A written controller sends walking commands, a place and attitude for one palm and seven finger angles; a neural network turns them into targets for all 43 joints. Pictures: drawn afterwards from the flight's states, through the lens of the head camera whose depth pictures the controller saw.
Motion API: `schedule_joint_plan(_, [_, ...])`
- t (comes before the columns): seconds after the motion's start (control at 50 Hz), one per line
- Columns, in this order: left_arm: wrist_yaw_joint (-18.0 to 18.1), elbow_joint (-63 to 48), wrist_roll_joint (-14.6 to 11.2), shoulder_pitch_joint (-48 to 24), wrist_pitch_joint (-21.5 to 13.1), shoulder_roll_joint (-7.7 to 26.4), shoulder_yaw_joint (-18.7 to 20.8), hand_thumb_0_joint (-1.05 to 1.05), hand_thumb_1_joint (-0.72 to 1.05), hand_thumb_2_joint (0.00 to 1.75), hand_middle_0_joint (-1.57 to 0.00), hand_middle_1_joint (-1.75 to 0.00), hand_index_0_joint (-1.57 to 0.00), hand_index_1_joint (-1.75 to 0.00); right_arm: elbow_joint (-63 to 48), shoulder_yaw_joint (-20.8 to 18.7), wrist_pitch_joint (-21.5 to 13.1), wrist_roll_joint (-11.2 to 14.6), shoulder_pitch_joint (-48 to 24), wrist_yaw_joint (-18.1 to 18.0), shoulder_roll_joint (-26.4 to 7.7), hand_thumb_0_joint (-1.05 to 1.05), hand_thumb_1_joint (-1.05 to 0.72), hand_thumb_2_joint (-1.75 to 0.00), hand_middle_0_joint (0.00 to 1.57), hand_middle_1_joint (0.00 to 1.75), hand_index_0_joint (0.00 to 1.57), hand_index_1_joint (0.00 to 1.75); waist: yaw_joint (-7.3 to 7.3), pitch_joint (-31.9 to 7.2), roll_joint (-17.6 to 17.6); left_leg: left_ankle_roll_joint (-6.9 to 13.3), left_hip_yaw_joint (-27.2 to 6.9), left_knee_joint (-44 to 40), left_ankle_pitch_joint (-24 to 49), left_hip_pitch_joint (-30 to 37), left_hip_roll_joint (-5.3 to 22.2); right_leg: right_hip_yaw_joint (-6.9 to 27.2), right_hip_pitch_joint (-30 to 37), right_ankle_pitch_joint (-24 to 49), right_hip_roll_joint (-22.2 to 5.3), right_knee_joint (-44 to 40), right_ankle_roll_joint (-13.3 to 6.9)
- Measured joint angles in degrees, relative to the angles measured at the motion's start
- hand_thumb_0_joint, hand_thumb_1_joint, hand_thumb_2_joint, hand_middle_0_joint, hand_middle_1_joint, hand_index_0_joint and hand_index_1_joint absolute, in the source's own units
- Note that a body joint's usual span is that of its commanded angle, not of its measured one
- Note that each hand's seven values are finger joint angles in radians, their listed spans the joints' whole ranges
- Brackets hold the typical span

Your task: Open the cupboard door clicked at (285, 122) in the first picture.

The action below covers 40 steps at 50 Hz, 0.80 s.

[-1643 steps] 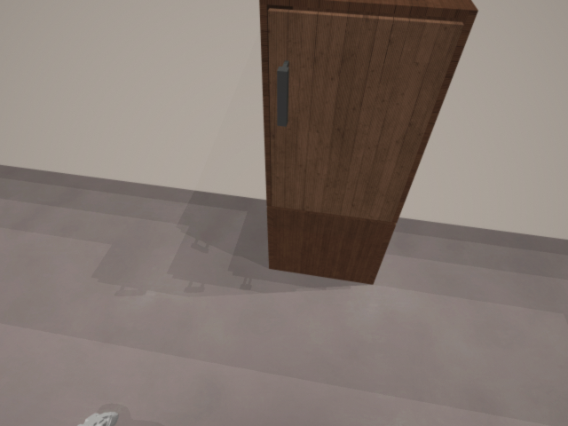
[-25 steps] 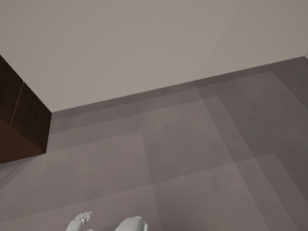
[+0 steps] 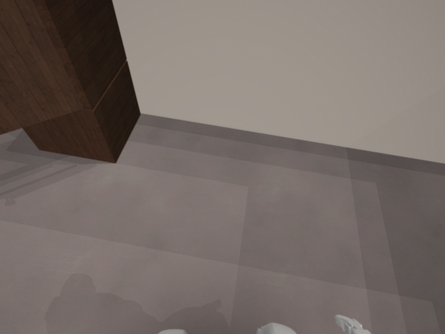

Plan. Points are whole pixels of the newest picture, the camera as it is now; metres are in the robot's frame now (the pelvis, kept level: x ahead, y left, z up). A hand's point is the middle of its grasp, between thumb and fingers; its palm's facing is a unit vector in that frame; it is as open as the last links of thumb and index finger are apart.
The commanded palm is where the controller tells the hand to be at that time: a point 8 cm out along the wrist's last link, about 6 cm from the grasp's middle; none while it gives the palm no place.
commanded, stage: turn to face it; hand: left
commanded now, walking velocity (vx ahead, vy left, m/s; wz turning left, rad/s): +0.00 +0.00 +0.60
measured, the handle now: out of the picture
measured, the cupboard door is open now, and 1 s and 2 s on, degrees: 42 42 42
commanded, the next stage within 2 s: take the last steps up to it in 0.86 s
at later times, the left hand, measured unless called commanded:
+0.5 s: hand out of the picture +0.06 +0.15 -0.13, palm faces +0.26 -0.92 -0.28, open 7.4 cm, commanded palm none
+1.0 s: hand out of the picture -0.09 +0.19 -0.16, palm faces +0.54 -0.81 -0.24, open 7.4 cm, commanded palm none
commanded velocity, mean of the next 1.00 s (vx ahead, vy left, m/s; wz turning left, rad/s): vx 0.02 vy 0.01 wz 0.45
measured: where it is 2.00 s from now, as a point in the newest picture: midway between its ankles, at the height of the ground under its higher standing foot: outside the picture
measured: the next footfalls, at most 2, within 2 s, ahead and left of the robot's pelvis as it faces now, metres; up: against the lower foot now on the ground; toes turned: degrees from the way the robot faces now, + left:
right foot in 0.34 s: +0.06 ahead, -0.14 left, +0.00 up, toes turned +8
left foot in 0.80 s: -0.03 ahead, +0.09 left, +0.00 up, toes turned +32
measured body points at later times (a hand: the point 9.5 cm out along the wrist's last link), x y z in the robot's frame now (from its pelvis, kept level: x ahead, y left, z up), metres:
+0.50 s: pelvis +0.00 -0.05 +0.01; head +0.05 -0.08 +0.46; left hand +0.05 +0.20 -0.11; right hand +0.11 -0.29 -0.16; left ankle -0.05 +0.07 -0.64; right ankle +0.02 -0.15 -0.73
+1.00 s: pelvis -0.02 -0.01 +0.01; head +0.01 +0.03 +0.46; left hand -0.12 +0.23 -0.15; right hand +0.20 -0.16 -0.12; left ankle -0.06 +0.07 -0.73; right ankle +0.03 -0.16 -0.66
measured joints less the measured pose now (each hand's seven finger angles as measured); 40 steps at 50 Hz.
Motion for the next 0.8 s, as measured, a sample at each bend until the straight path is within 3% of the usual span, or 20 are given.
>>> schedule_joint_plan(0.06, [-0.4,-0.7,0.0,-1.4,-0.4,-0.2,-0.1,0.01,0.91,0.90,-0.20,-0.30,-0.20,-0.30,0.4,0.4,-0.1,0.1,1.0,-0.5,0.0,0.00,-0.91,-0.90,0.20,0.30,0.20,0.30,0.00,-0.3,0.8,0.2,-1.4,-4.2,2.6,1.6,-0.8,3.4,-3.0,5.2,0.9,2.8,0.8])
schedule_joint_plan(0.16, [-0.3,-2.3,-0.1,-3.6,-1.0,-0.7,-0.4,0.01,0.91,0.90,-0.20,-0.30,-0.20,-0.30,1.4,0.6,0.0,0.0,3.1,-0.5,0.5,0.00,-0.90,-0.90,0.20,0.30,0.20,0.30,-0.57,-0.7,1.8,0.1,-3.8,-7.7,4.9,2.7,-1.5,5.6,-3.4,7.5,1.7,-1.2,1.6])
schedule_joint_plan(0.28, [-0.1,-3.9,-0.5,-6.3,-1.3,-1.9,-1.1,0.00,0.91,0.90,-0.20,-0.30,-0.20,-0.30,2.2,0.0,0.9,-0.4,5.3,-0.2,0.6,0.00,-0.90,-0.90,0.20,0.30,0.20,0.30,-2.45,-0.7,3.5,-1.3,-7.5,-6.1,4.8,1.0,-2.0,5.5,2.0,5.6,4.0,-15.5,1.1])
schedule_joint_plan(0.32, [-0.1,-4.5,-0.7,-6.8,-1.8,-2.4,-1.4,0.00,0.91,0.90,-0.20,-0.30,-0.20,-0.30,2.4,-0.4,1.2,-0.3,5.9,-0.2,0.3,0.01,-0.90,-0.90,0.20,0.30,0.20,0.30,-2.89,-0.8,4.2,-2.1,-8.9,-4.4,4.3,-0.3,-2.4,5.1,5.2,7.9,5.2,-22.3,0.6])
schedule_joint_plan(0.34, [-0.1,-4.9,-0.8,-6.8,-2.3,-2.6,-1.5,0.00,0.90,0.90,-0.20,-0.30,-0.20,-0.30,2.5,-0.6,1.4,-0.1,6.2,-0.2,0.2,0.01,-0.90,-0.90,0.20,0.30,0.20,0.30,-2.93,-1.0,4.4,-2.5,-9.5,-3.1,3.8,-1.1,-2.8,4.7,7.5,10.7,5.4,-27.1,0.3])
schedule_joint_plan(0.36, [0.0,-5.1,-0.6,-6.8,-2.9,-3.2,-1.6,0.00,0.90,0.90,-0.20,-0.30,-0.20,-0.30,2.7,-0.9,1.6,0.2,6.4,-0.1,-0.3,0.01,-0.90,-0.90,0.20,0.30,0.20,0.30,-2.82,-1.1,5.3,-2.9,-10.2,-1.2,3.0,-2.2,-2.7,3.9,8.8,10.7,5.9,-29.5,-1.9])
schedule_joint_plan(0.42, [0.4,-5.1,-0.2,-6.3,-3.7,-4.8,-2.7,0.00,0.90,0.90,-0.20,-0.30,-0.20,-0.30,3.6,-1.9,2.4,0.3,6.0,0.0,-1.6,0.01,-0.90,-0.90,0.20,0.30,0.20,0.30,-3.24,-0.2,6.8,-3.9,-8.8,15.8,-8.1,-7.5,-3.1,1.2,9.9,10.7,5.2,-29.0,-5.7])
schedule_joint_plan(0.48, [0.6,-4.6,-0.4,-4.8,-3.5,-5.7,-3.1,0.00,0.90,0.90,-0.20,-0.30,-0.21,-0.30,4.2,-2.3,3.1,0.2,5.8,0.6,-2.3,0.01,-0.91,-0.90,0.20,0.30,0.20,0.30,-3.62,-0.1,6.4,-5.2,-5.9,29.7,-6.2,-11.3,-1.6,-1.1,12.4,11.6,3.8,-31.5,-6.0])
schedule_joint_plan(0.54, [0.7,-3.9,-0.4,-3.3,-3.5,-6.1,-3.2,0.00,0.90,0.90,-0.20,-0.30,-0.21,-0.30,4.4,-2.3,3.4,0.2,5.7,0.9,-2.4,0.01,-0.91,-0.90,0.20,0.30,0.20,0.30,-3.89,-0.5,5.4,-6.2,-4.6,32.9,-3.5,-12.0,0.5,-3.6,14.1,12.2,2.6,-33.5,-5.9])
schedule_joint_plan(0.64, [0.7,-3.3,-0.1,-1.5,-4.0,-5.5,-2.5,0.00,0.91,0.90,-0.20,-0.30,-0.21,-0.30,4.8,-1.9,3.7,0.2,4.6,1.0,-2.0,0.01,-0.91,-0.90,0.19,0.30,0.20,0.30,-2.51,-0.5,3.4,-6.7,-3.1,24.0,-5.4,-8.5,2.7,-7.2,15.1,11.7,0.4,-33.9,-5.6])
schedule_joint_plan(0.72, [0.4,-2.3,0.4,0.1,-4.1,-4.0,-2.0,0.00,0.91,0.90,-0.20,-0.30,-0.21,-0.30,4.4,-1.3,3.1,0.5,2.3,0.9,-1.6,0.01,-0.91,-0.90,0.19,0.30,0.20,0.30,-0.72,0.1,2.0,-5.8,-0.9,12.4,-7.5,-3.9,2.6,-9.3,14.5,10.3,-1.5,-31.4,-4.5])
schedule_joint_plan(0.76, [0.3,-1.4,0.5,1.1,-4.0,-3.0,-1.5,0.00,0.91,0.90,-0.20,-0.30,-0.21,-0.30,3.8,-1.0,2.4,0.5,1.2,0.8,-1.2,0.01,-0.91,-0.90,0.19,0.30,0.19,0.30,-0.07,0.1,1.3,-5.2,0.2,5.7,-5.0,-0.9,2.1,-10.1,13.8,9.2,-2.4,-29.2,-3.7])
schedule_joint_plan(0.8, [0.1,-0.6,0.0,2.5,-3.4,-2.1,-1.1,0.00,0.91,0.90,-0.20,-0.30,-0.21,-0.30,2.8,-0.7,1.2,0.4,0.5,0.9,-1.1,0.01,-0.91,-0.90,0.19,0.30,0.20,0.30,0.13,-0.5,1.2,-3.6,0.6,-1.6,2.4,2.1,1.8,-10.6,12.0,7.3,-3.1,-25.1,-2.6])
